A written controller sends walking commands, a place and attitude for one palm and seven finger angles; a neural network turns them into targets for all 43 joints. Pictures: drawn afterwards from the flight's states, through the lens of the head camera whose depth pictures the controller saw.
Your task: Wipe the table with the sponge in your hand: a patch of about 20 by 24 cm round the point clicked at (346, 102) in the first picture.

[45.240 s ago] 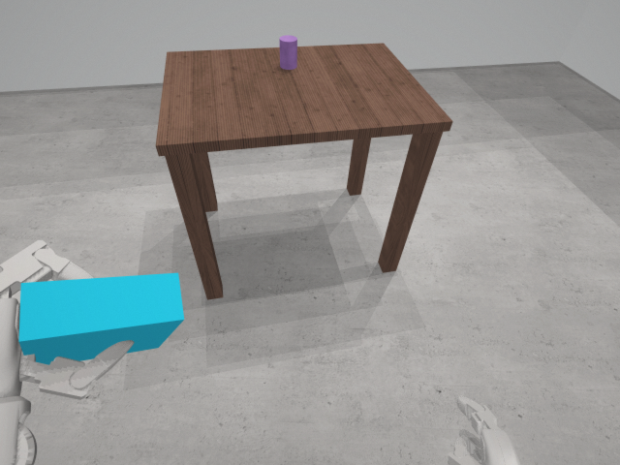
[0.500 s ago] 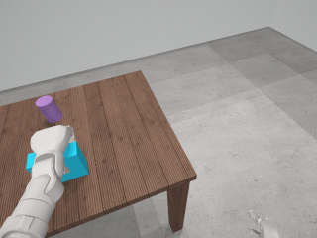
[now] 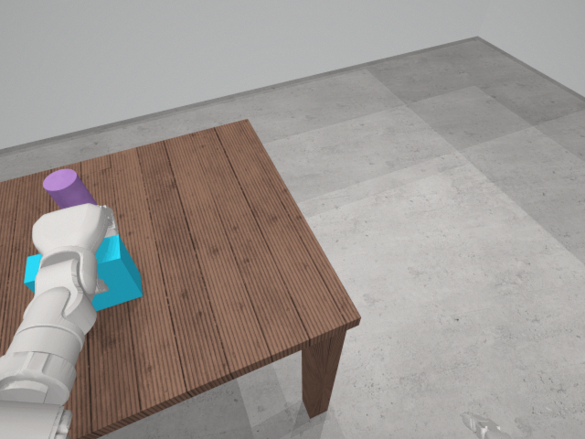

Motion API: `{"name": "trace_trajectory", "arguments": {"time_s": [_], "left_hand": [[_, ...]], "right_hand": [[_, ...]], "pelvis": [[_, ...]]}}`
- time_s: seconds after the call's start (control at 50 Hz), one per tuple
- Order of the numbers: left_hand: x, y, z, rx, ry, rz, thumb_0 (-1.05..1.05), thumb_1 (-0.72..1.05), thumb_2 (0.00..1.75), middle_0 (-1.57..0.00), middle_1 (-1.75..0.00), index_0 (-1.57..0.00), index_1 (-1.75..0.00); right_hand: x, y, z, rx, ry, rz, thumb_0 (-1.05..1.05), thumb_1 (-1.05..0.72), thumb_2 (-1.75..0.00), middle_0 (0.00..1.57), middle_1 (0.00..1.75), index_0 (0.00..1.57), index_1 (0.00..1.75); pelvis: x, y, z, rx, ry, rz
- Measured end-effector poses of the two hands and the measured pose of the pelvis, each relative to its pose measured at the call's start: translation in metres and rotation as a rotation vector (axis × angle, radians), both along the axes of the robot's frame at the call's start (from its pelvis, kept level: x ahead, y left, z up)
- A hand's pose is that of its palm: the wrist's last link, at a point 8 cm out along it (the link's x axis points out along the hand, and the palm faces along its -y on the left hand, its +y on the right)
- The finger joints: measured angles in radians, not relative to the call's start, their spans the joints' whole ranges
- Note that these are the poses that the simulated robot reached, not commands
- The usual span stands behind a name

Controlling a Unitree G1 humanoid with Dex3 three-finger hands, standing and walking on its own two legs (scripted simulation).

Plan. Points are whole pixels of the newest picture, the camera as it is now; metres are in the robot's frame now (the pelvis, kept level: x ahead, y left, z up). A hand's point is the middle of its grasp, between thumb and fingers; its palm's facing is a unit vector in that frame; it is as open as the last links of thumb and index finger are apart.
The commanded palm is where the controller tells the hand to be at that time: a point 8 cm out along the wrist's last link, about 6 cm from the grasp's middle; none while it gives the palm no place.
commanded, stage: wipe forward along the first lane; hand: left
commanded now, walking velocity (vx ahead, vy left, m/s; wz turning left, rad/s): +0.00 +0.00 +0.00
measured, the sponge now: (95, 285) +0.33 +0.35 -0.02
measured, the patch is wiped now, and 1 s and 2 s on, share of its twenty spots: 0.25 0.40 0.45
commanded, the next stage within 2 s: slide across to the middle lane in 0.26 s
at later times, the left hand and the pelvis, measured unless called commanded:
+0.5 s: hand (88, 229) +0.40 +0.36 +0.04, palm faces -0.12 +0.02 -0.99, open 9.1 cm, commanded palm +0.38 +0.33 +0.09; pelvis +0.01 +0.03 +0.00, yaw +0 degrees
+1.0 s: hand (130, 221) +0.41 +0.29 +0.05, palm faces -0.07 -0.02 -1.00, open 9.1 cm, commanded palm +0.39 +0.27 +0.09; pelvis +0.02 +0.02 +0.00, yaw +1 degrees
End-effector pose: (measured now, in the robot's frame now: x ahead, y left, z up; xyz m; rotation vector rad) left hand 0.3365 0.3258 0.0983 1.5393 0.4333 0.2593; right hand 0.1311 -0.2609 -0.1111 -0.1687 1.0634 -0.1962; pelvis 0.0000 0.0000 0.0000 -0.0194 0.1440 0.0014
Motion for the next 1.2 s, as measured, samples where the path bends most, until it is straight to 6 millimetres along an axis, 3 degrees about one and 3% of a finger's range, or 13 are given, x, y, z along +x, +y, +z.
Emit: {"name": "trace_trajectory", "arguments": {"time_s": [0.38,0.5,0.6,0.78,0.9,1.04,1.2], "left_hand": [[0.043,0.026,0.0,0.013,0.031,-0.026,-0.02,-0.53,1.09,-0.92,-1.45,-0.92,-1.48],[0.046,0.022,-0.001,0.035,0.008,-0.057,-0.01,-0.53,1.09,-0.91,-1.46,-0.91,-1.49],[0.044,0.01,0.002,0.011,-0.045,-0.066,-0.01,-0.51,1.09,-0.89,-1.48,-0.89,-1.51],[0.049,-0.012,0.003,0.005,-0.048,-0.044,0.0,-0.5,1.09,-0.87,-1.5,-0.87,-1.53],[0.054,-0.024,0.003,0.015,-0.03,-0.045,0.0,-0.49,1.08,-0.86,-1.51,-0.87,-1.53],[0.06,-0.048,0.004,0.006,-0.04,-0.069,0.0,-0.49,1.08,-0.86,-1.51,-0.87,-1.53],[0.065,-0.067,0.003,0.005,-0.043,-0.047,0.0,-0.49,1.08,-0.86,-1.5,-0.87,-1.53]], "right_hand": [[-0.037,0.012,-0.006,-0.02,0.118,-0.042,0.01,-0.91,-0.9,0.2,0.3,0.2,0.3],[-0.044,0.019,-0.009,-0.004,0.146,-0.066,0.01,-0.91,-0.9,0.2,0.3,0.2,0.3],[-0.035,0.03,-0.01,0.018,0.141,-0.06,0.01,-0.91,-0.9,0.2,0.3,0.2,0.3],[0.006,0.05,-0.004,0.059,0.057,-0.006,0.01,-0.91,-0.9,0.2,0.3,0.2,0.3],[0.026,0.052,0.001,0.061,0.019,0.027,0.01,-0.91,-0.9,0.2,0.3,0.2,0.3],[0.031,0.043,-0.001,0.056,0.035,0.034,0.01,-0.91,-0.9,0.2,0.3,0.2,0.3],[0.02,0.027,-0.004,0.063,0.068,0.003,0.01,-0.91,-0.9,0.2,0.3,0.2,0.3]], "pelvis": [[0.0,0.019,-0.003,-0.017,0.056,0.001],[0.005,0.026,-0.003,-0.022,0.057,-0.004],[0.009,0.031,-0.001,-0.021,0.037,0.003],[0.011,0.033,0.002,-0.014,0.013,0.011],[0.013,0.029,0.003,-0.01,0.012,0.019],[0.016,0.022,0.003,-0.007,0.013,0.023],[0.02,0.012,0.004,0.0,0.01,0.007]]}}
